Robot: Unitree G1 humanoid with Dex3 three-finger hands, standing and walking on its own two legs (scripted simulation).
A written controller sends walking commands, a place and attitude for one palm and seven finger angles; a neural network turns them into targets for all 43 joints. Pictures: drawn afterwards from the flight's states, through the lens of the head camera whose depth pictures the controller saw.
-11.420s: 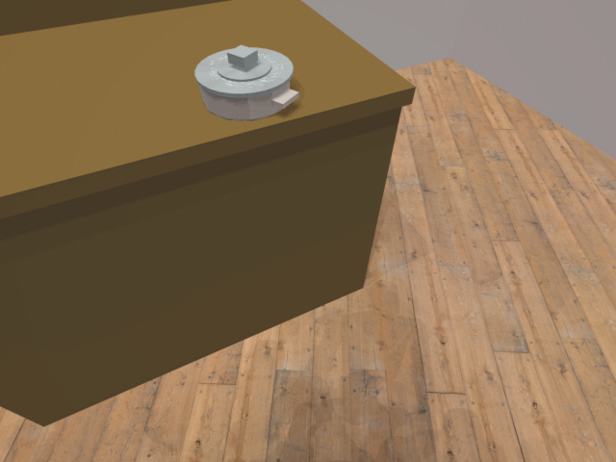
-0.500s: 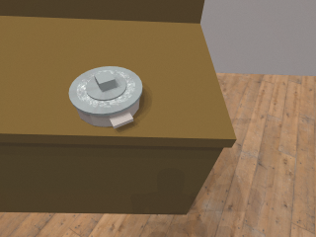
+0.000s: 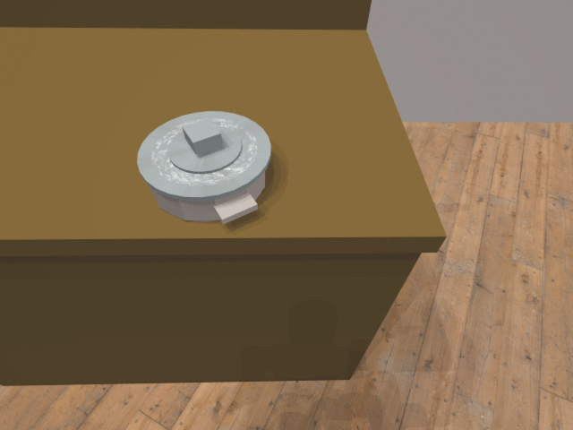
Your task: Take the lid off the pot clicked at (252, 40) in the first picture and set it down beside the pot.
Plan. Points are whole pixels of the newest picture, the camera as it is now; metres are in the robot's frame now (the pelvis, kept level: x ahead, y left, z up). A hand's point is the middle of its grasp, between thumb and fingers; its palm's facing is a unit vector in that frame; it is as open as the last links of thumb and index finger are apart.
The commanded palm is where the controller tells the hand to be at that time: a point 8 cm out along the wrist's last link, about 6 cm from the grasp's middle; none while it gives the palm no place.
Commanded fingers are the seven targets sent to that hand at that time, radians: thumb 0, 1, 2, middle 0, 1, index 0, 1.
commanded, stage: look again from close up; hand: left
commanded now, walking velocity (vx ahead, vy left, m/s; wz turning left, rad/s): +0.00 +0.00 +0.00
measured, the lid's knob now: (202, 136) +0.46 +0.15 +0.17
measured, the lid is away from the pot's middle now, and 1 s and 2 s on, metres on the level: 0.00 0.00 0.00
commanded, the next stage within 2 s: lift the closed hand beside the body in 0.42 s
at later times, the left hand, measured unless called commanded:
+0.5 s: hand out of the picture +0.01 +0.17 -0.17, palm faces +0.01 -0.98 -0.22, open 7.4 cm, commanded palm none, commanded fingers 0.00 0.90 0.90 -0.20 -0.30 -0.20 -0.30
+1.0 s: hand out of the picture +0.10 +0.20 +0.04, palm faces +0.30 -0.89 -0.33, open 3.7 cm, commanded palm +0.06 +0.23 +0.09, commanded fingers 0.00 0.90 0.90 -1.30 -1.50 -1.30 -1.50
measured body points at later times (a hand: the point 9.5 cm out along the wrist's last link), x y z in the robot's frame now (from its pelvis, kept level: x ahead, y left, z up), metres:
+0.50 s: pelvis +0.00 -0.01 +0.01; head +0.03 +0.00 +0.45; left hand +0.01 +0.22 -0.15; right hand +0.06 -0.25 -0.14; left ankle +0.02 +0.10 -0.72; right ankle -0.08 -0.14 -0.72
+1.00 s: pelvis -0.02 -0.03 +0.02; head -0.04 -0.05 +0.47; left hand +0.08 +0.24 +0.06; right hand +0.22 -0.24 -0.02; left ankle +0.02 +0.10 -0.72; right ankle -0.08 -0.14 -0.72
